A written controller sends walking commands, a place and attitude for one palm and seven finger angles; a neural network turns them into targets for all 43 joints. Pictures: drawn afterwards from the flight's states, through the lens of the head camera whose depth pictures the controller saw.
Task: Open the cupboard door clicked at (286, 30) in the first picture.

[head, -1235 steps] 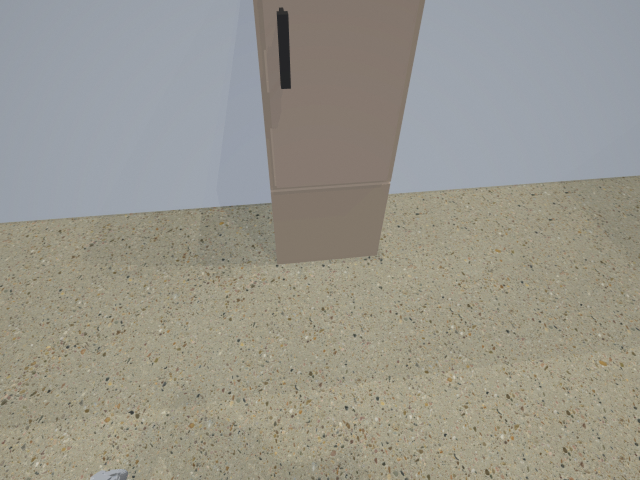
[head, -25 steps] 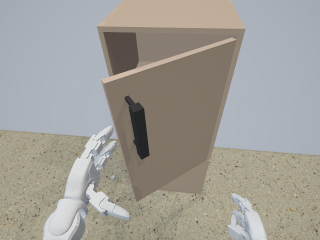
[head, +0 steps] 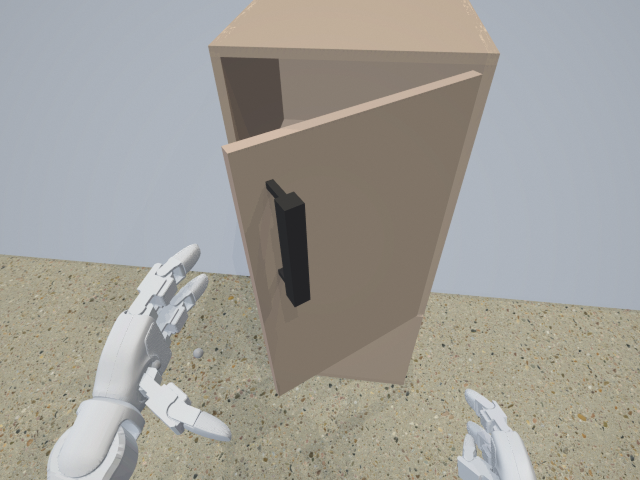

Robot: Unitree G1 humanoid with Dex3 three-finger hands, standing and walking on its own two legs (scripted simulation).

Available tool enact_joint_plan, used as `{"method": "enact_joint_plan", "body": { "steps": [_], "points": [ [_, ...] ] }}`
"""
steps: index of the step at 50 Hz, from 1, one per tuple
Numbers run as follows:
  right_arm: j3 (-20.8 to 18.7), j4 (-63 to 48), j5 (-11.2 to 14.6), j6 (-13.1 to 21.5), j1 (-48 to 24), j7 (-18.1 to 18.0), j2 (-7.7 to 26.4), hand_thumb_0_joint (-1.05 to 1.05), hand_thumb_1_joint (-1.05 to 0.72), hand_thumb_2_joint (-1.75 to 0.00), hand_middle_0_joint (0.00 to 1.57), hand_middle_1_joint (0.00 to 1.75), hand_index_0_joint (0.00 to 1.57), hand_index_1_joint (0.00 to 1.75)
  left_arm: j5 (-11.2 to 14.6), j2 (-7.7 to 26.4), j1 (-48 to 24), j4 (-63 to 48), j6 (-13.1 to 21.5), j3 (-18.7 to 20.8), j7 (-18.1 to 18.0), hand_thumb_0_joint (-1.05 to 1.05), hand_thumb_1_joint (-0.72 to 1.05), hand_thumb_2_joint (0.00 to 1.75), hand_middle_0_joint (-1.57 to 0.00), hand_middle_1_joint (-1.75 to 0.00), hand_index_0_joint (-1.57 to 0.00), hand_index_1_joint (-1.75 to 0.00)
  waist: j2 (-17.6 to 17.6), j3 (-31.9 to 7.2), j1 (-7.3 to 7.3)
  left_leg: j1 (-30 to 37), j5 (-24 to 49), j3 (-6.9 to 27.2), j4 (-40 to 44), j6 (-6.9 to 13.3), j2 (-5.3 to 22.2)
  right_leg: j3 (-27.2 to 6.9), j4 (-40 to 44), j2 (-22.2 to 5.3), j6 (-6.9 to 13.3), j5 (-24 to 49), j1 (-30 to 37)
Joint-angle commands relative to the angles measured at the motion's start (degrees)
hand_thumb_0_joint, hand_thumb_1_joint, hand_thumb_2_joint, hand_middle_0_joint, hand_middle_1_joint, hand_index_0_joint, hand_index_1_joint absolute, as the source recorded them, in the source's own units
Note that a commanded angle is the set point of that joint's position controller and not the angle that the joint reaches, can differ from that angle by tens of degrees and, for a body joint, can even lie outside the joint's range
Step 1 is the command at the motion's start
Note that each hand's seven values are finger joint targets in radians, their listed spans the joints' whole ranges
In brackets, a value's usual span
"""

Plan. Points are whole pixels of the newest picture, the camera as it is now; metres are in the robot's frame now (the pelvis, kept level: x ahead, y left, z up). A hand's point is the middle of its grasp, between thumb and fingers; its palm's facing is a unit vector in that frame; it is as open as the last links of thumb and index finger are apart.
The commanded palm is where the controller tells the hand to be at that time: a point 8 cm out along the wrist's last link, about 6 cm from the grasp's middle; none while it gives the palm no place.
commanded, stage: draw the hand back to the body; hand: left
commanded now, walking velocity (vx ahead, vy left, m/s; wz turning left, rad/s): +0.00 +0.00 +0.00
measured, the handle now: (286, 245) +0.37 +0.08 +0.13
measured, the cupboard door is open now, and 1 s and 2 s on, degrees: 39 39 39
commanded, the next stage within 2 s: step back with the hand held close in 1.38 s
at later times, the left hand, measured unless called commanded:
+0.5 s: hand (124, 348) +0.20 +0.21 +0.15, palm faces +0.27 -0.92 -0.28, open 15.0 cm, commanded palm +0.16 +0.26 +0.16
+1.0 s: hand (75, 307) +0.23 +0.27 +0.17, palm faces +0.42 -0.82 -0.40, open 9.1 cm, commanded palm +0.18 +0.31 +0.19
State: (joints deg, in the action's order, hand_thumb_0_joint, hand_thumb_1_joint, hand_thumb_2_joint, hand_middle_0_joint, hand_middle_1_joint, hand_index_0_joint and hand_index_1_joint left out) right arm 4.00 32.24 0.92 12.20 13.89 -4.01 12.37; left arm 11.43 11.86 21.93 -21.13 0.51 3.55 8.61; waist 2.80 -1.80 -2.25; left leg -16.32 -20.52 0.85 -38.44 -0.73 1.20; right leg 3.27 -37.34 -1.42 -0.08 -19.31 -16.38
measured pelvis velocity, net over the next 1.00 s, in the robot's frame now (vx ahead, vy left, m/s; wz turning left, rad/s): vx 0.03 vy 0.01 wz -0.04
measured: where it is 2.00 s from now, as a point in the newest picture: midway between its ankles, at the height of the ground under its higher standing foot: outside the picture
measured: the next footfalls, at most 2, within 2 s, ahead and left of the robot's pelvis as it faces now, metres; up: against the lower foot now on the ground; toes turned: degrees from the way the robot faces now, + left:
none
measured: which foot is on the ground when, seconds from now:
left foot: down 0.00-1.00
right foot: down 0.00-1.00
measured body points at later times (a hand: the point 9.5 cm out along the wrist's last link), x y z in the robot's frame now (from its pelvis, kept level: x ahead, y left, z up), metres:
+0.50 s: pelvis +0.00 +0.01 +0.01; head -0.02 +0.00 +0.46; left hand +0.18 +0.26 +0.16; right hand +0.19 -0.19 -0.05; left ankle +0.00 +0.13 -0.72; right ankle +0.01 -0.12 -0.72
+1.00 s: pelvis +0.03 +0.01 +0.02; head +0.01 +0.00 +0.47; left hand +0.20 +0.31 +0.19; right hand +0.21 -0.21 -0.06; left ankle +0.00 +0.13 -0.72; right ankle +0.01 -0.12 -0.72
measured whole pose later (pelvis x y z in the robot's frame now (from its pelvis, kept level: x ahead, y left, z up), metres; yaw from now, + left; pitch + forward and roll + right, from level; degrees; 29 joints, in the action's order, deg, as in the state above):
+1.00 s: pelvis +0.03 +0.01 +0.02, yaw -2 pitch -5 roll -1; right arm 1.4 37.6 -1.2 7.3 10.4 -4.5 12.4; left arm 2.0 19.4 25.9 -22.5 5.2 18.2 -6.4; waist 2.8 2.2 -4.3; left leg -3.0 -15.8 -1.6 -23.5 0.2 1.2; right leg 1.2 -21.2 -1.1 -1.1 -13.2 -3.4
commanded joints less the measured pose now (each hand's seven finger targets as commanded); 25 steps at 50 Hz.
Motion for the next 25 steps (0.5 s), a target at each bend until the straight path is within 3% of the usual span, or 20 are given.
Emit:
{"method": "enact_joint_plan", "body": {
  "steps": [1, 5, 10, 11, 15, 16, 18, 22, 25],
  "points": [
    [-2.1, -10.6, 0.9, 4.1, -9.4, -0.8, 5.8, 0.00, -0.90, -0.90, 0.20, 0.30, 0.20, 0.30, 2.1, 4.2, -7.6, -13.3, 2.1, 3.7, 0.9, 0.00, -0.50, 0.30, -0.15, -0.30, -0.15, -0.30, -1.3, -2.4, -0.75, 0.2, 7.1, 0.1, 7.2, 1.5, -1.7, 0.1, 8.1, 1.3, 0.8, 6.1, 1.2],
    [-2.1, -10.1, 0.9, 4.6, -9.2, -1.1, 6.4, 0.00, -0.90, -0.90, 0.20, 0.30, 0.20, 0.30, 2.6, 6.8, -7.0, -13.2, 0.4, 6.3, 1.9, 0.00, -0.50, 0.30, -0.15, -0.30, -0.15, -0.30, -3.1, -2.0, -1.08, 0.8, 6.8, 0.7, 7.8, 1.6, -1.4, 0.3, 8.9, 1.5, 0.8, 5.2, 1.4],
    [-2.1, -9.9, 1.0, 4.9, -9.4, -1.2, 6.6, 0.00, -0.90, -0.90, 0.20, 0.30, 0.20, 0.30, 2.8, 8.5, -7.6, -15.5, -0.3, 8.4, 2.0, 0.00, -0.50, 0.30, -0.15, -0.30, -0.15, -0.30, -1.8, -2.7, -1.44, 1.8, 7.2, 0.9, 8.6, 1.5, -1.5, 0.6, 8.8, 1.7, 0.9, 5.5, 2.2],
    [-1.9, -10.2, 1.0, 5.1, -9.6, -1.1, 6.3, 0.00, -0.90, -0.90, 0.20, 0.30, 0.20, 0.30, 3.0, 7.8, -7.7, -16.5, -0.3, 8.3, 2.1, 0.00, -0.47, 0.32, -0.15, -0.30, -0.15, -0.30, -0.3, -3.3, -1.61, 2.1, 7.6, 0.8, 8.9, 1.4, -1.6, 0.8, 8.5, 1.6, 0.9, 6.0, 2.6],
    [-1.9, -9.2, 1.1, 5.1, -9.4, -1.3, 6.7, 0.00, -0.90, -0.90, 0.20, 0.30, 0.20, 0.30, 3.6, 9.9, -8.1, -15.9, -0.6, 10.7, 2.6, 0.00, -0.32, 0.37, -0.16, -0.30, -0.16, -0.30, -0.2, -2.5, -1.47, 2.3, 7.7, 0.9, 9.1, 1.3, -1.5, 0.9, 9.3, 1.8, 1.0, 6.2, 2.8],
    [-2.2, -9.1, -0.4, 4.8, -9.9, -2.2, 5.7, 0.00, -0.90, -0.90, 0.20, 0.30, 0.20, 0.30, -4.7, 14.7, -10.4, -21.7, 3.4, 10.0, -5.5, 0.00, -0.29, 0.39, -0.16, -0.30, -0.16, -0.30, -1.4, 0.8, -1.92, 1.9, 6.4, 0.3, 11.2, 1.6, -1.2, -1.1, 13.0, 1.5, 1.1, 4.9, 3.7],
    [-2.1, -8.0, -1.2, 4.2, -8.6, -2.2, 5.3, 0.00, -0.90, -0.90, 0.20, 0.30, 0.20, 0.30, -5.8, 8.7, -1.4, -15.1, 3.8, 7.8, -10.1, 0.00, -0.22, 0.42, -0.16, -0.30, -0.16, -0.30, -4.2, 3.4, -1.08, 2.3, 5.6, 0.2, 11.6, 1.4, -1.0, -0.8, 14.5, 1.0, 1.2, 3.2, 2.7],
    [-2.6, -6.8, -1.6, 2.6, -9.2, -1.9, 5.5, 0.00, -0.90, -0.90, 0.20, 0.30, 0.20, 0.30, -8.5, 11.1, -2.0, -16.1, 6.1, 9.6, -13.7, 0.00, -0.08, 0.48, -0.16, -0.30, -0.16, -0.30, 0.9, 1.5, -1.35, 5.4, 7.0, -0.4, 14.0, 1.3, -0.5, -1.1, 15.6, 0.8, 1.4, 4.5, 6.2],
    [-2.9, -6.0, -1.8, 2.2, -9.7, -1.9, 5.8, 0.00, -0.90, -0.90, 0.20, 0.30, 0.20, 0.30, -9.6, 12.6, -2.3, -16.3, 7.4, 10.7, -15.2, 0.00, 0.02, 0.52, -0.17, -0.30, -0.17, -0.30, 1.9, 0.7, -1.44, 7.2, 8.8, -0.5, 15.3, 1.3, -0.3, -1.2, 16.3, 0.8, 1.5, 6.0, 8.1]
  ]
}}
